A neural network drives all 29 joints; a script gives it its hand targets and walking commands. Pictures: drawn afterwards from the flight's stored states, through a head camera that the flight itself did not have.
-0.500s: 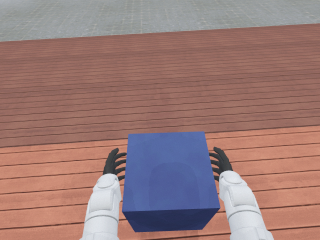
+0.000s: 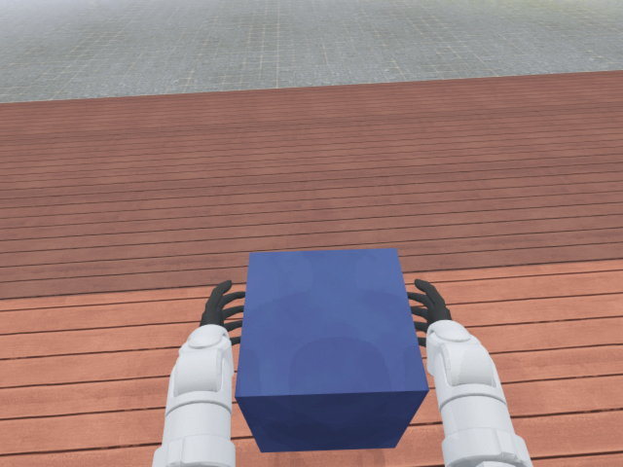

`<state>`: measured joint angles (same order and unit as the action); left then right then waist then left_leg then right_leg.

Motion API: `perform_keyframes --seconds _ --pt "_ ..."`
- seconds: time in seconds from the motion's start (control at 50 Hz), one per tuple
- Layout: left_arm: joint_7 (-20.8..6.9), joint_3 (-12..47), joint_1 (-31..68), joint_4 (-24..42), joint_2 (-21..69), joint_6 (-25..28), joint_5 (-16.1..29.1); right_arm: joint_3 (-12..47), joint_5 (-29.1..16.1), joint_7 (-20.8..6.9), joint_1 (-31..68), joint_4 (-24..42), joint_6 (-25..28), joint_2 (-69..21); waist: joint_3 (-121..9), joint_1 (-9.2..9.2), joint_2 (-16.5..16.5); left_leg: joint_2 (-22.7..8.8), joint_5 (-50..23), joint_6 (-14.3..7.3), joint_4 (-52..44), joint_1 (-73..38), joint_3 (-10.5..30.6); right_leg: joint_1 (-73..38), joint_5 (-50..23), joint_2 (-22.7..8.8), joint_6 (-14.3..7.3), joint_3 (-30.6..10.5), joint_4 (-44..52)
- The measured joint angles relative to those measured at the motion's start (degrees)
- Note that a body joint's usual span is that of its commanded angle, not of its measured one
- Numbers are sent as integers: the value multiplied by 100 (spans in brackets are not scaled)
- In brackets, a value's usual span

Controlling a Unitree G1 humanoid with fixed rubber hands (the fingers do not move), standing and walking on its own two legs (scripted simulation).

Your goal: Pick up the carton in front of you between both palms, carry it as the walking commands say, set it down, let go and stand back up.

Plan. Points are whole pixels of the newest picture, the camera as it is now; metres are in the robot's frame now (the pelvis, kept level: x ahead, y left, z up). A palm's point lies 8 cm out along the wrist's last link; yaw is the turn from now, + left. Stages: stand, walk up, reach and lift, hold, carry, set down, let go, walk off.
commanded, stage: reach and lift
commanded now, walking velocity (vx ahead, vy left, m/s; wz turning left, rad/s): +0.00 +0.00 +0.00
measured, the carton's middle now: (325, 354) +0.31 +0.00 -0.05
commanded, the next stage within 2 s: hold in 0.60 s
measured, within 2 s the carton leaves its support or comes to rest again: neither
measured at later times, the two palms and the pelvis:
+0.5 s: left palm (213, 327) +0.31 +0.15 +0.04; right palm (438, 324) +0.30 -0.15 +0.04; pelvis +0.02 +0.00 +0.01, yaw +0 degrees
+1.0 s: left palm (208, 326) +0.30 +0.15 +0.06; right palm (442, 322) +0.29 -0.15 +0.05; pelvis +0.01 +0.00 +0.01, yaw +0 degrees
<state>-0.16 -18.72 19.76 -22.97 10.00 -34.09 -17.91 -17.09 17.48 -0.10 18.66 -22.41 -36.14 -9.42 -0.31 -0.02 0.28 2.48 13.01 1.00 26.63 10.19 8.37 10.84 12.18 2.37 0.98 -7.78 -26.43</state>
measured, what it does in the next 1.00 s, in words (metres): stands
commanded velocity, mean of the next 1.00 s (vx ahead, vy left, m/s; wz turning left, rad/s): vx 0.00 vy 0.00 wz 0.00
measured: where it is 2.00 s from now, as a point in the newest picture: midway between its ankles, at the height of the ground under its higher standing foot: outside the picture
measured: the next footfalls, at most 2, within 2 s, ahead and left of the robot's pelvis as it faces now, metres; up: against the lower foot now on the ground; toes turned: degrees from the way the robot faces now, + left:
right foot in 1.84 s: +0.16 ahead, -0.09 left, +0.00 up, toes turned -7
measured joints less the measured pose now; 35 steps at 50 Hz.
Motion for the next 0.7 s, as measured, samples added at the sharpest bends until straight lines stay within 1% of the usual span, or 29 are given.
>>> perform_keyframes --seconds 0.4,0.6,0.7 --pt "19 435 -391 439 -109 -305 139 430 -151 64 -400 465 -308 81 -59 0 -9 -44 -88 -21 -485 -458 -15 -457 -80 -37 -20 19 476" --pt "35 538 -470 588 -128 -473 176 508 -173 57 -479 611 -458 98 -66 8 -14 -37 -109 -38 -573 -600 -36 -593 -94 -57 -13 11 555" --pt "66 643 -545 867 -146 -622 273 609 -255 84 -555 893 -605 114 -66 1 -14 -42 -140 -38 -633 -684 -41 -676 -126 -61 -11 9 614"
